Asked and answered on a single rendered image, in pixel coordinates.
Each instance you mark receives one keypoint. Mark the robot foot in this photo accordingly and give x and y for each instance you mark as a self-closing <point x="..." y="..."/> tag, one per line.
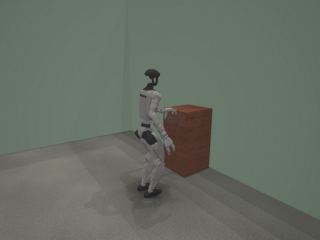
<point x="148" y="194"/>
<point x="141" y="188"/>

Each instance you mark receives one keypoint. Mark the robot left foot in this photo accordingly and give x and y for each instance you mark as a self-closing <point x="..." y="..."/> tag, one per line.
<point x="141" y="188"/>

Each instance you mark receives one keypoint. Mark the robot right foot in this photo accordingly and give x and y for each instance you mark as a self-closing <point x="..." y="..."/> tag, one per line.
<point x="148" y="194"/>

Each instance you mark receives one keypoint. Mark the handle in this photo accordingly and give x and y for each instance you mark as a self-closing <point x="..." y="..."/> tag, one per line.
<point x="170" y="118"/>

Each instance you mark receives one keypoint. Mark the cabinet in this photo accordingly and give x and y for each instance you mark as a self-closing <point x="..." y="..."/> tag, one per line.
<point x="192" y="142"/>

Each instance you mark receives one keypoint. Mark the robot left hand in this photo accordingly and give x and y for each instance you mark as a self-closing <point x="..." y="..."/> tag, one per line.
<point x="169" y="109"/>

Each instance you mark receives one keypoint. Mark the right robot forearm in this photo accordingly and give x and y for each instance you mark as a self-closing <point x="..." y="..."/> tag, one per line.
<point x="158" y="125"/>

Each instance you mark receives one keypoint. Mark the left robot forearm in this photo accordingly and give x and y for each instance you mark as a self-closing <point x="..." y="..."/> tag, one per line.
<point x="161" y="110"/>

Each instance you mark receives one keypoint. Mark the drawer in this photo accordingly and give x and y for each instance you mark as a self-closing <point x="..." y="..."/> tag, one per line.
<point x="179" y="118"/>

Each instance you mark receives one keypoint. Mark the robot right hand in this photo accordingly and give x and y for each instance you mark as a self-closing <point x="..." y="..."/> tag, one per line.
<point x="168" y="142"/>

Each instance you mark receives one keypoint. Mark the robot right upper arm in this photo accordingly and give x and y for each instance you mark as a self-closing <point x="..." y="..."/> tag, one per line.
<point x="156" y="97"/>

